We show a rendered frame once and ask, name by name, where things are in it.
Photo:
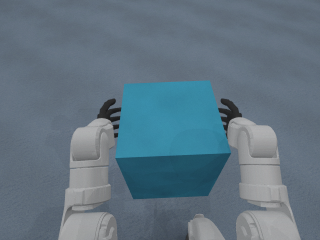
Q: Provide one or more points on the robot right upper arm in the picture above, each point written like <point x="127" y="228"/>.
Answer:
<point x="265" y="225"/>

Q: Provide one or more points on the robot right thigh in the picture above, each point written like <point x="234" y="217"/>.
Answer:
<point x="203" y="229"/>

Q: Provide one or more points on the carton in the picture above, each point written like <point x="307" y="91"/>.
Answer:
<point x="171" y="140"/>

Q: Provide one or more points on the robot left forearm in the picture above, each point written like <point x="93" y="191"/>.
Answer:
<point x="88" y="182"/>

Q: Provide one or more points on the robot left upper arm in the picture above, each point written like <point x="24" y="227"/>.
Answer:
<point x="90" y="226"/>

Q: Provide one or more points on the robot right hand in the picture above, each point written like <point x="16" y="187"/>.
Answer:
<point x="231" y="114"/>

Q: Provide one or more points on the robot right shin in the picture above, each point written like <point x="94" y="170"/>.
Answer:
<point x="198" y="216"/>

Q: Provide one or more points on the robot left hand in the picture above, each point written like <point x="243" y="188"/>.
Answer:
<point x="105" y="113"/>

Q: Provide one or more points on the robot right forearm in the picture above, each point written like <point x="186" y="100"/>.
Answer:
<point x="258" y="155"/>

